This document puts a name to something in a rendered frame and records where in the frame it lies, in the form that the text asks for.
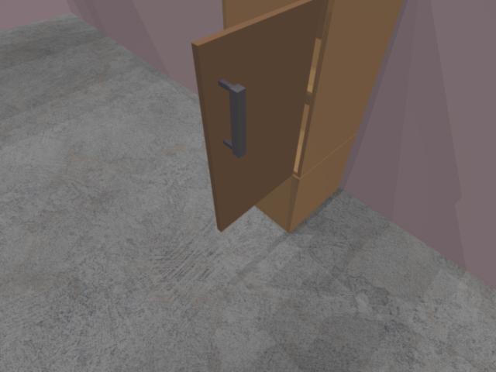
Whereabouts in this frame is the cupboard door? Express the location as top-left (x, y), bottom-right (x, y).
top-left (191, 0), bottom-right (322, 232)

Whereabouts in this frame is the handle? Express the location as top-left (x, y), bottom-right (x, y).
top-left (218, 79), bottom-right (246, 158)

